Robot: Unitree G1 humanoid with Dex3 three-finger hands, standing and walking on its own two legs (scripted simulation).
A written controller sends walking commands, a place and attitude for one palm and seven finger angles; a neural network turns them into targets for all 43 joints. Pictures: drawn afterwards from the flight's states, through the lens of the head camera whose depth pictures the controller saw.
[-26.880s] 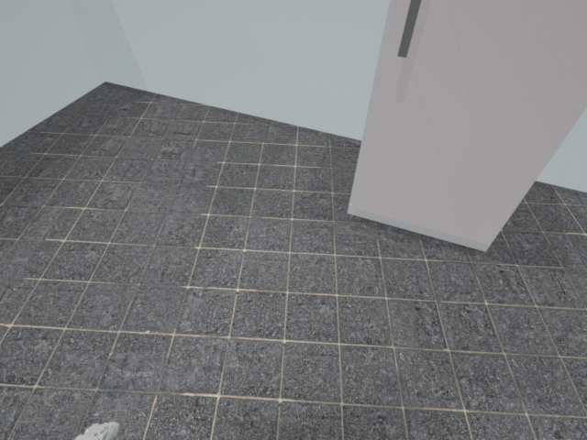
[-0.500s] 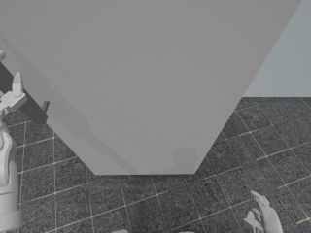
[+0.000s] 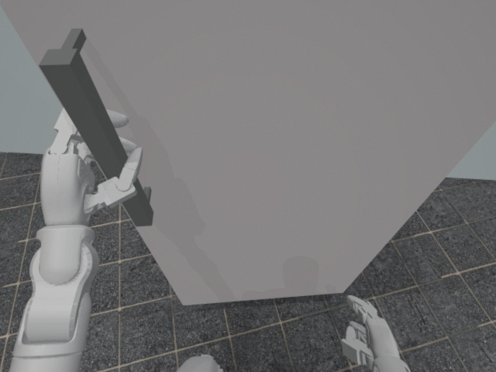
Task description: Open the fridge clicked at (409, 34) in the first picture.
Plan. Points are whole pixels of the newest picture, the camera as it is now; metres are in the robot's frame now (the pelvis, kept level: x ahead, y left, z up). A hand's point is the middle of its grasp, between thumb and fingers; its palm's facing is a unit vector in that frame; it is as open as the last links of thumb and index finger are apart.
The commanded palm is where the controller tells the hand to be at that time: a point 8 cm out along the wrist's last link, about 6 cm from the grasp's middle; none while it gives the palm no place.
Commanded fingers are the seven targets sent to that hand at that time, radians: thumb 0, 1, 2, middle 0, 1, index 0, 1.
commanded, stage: walk backward, drawing the door open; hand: left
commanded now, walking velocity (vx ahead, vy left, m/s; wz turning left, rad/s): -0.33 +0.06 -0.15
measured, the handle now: (118, 149) +0.36 +0.19 +0.18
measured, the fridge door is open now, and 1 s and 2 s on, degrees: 8 40 68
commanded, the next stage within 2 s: none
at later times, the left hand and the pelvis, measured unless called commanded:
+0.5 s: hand (126, 266) +0.20 +0.14 +0.18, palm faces +0.12 -0.97 -0.19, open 7.3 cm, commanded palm +0.17 +0.18 +0.18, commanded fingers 0.00 0.90 0.90 -0.45 -1.40 -0.45 -1.40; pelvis -0.12 +0.00 +0.00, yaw -2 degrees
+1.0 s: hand out of the picture +0.04 +0.03 +0.18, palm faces +0.09 -0.98 -0.20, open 8.0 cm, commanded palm +0.01 +0.08 +0.18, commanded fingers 0.00 0.90 0.90 -0.45 -1.40 -0.45 -1.40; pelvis -0.21 -0.11 +0.00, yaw +18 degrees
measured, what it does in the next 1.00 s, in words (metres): walks backwards, turning left: left foot, then right foot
